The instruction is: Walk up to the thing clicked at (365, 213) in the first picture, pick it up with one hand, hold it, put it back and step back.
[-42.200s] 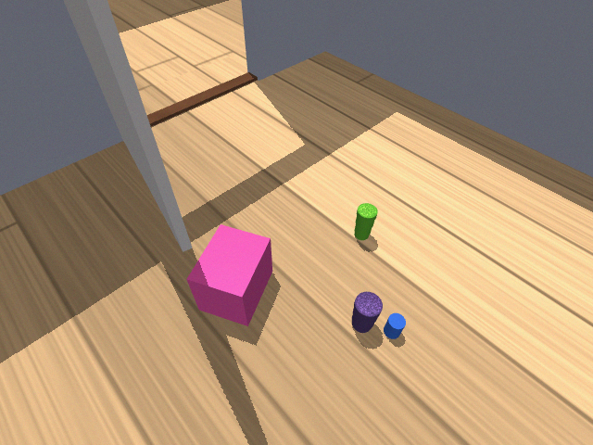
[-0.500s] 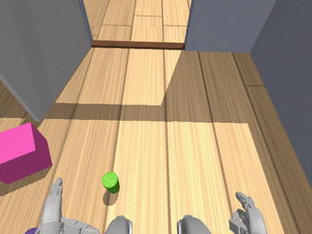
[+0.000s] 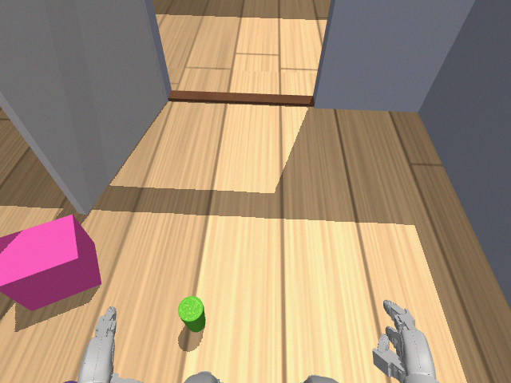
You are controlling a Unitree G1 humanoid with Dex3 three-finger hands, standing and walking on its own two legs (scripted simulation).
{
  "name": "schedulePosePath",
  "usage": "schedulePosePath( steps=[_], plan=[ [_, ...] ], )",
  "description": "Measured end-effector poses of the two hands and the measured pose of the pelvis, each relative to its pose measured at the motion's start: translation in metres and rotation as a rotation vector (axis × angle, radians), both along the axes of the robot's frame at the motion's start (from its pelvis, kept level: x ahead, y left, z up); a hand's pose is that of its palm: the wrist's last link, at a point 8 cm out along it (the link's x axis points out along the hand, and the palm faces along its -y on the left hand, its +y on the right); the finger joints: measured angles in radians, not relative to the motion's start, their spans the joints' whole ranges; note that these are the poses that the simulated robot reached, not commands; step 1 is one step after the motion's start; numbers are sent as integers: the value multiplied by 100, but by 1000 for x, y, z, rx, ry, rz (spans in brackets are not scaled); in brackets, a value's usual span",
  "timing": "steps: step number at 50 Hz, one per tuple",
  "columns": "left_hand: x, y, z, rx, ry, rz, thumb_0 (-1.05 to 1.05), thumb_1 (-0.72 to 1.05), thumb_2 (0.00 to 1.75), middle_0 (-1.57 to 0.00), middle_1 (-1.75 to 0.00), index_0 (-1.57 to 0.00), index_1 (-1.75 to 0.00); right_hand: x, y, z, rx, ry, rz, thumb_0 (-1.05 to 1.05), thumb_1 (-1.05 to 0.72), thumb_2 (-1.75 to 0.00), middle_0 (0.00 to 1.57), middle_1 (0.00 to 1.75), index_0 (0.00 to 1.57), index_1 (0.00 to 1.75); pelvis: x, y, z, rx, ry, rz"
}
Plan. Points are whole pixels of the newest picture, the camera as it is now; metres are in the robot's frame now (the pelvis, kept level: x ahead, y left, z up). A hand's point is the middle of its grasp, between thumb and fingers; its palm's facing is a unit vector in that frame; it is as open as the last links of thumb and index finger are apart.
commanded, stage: home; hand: left
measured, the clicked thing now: (193, 316) +0.42 +0.20 -0.64
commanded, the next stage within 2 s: stand in 1.26 s
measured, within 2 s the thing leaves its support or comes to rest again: neither
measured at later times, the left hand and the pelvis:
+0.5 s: hand (145, 369) +0.16 +0.17 -0.06, palm faces +0.10 -0.95 -0.29, open 17.7 cm; pelvis -0.01 -0.01 +0.00, yaw +0 degrees
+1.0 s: hand (144, 364) +0.17 +0.18 -0.06, palm faces +0.10 -0.95 -0.28, open 17.7 cm; pelvis +0.00 +0.00 +0.00, yaw +0 degrees
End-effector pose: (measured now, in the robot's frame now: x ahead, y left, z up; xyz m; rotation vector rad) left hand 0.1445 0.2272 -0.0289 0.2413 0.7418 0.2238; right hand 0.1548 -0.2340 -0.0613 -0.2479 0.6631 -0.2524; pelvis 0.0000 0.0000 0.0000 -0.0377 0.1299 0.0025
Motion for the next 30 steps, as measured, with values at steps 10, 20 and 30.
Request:
schedulePosePath(
  steps=[10, 20, 30],
  plan=[
    [0, -4, 1, -1, 0, -13, -1, -59, 2, -5, -4, -5, -5, -15, -5, -3, 10, 20, -20, 1, -90, -90, 20, 30, 21, 31, -3, -3, 2, 3, -11, -5],
    [-5, -8, 1, -6, 8, -17, -2, -59, 3, -5, -5, -5, -5, -21, -10, -4, 8, 23, -24, 1, -90, -90, 20, 30, 20, 31, -7, -5, 3, 7, -15, -7],
    [-5, -8, 1, -6, 5, -14, -2, -59, 2, -5, -5, -5, -5, -16, -11, -2, 4, 10, -18, 1, -90, -90, 20, 30, 20, 31, -6, -6, 3, 9, -13, -7]
  ],
)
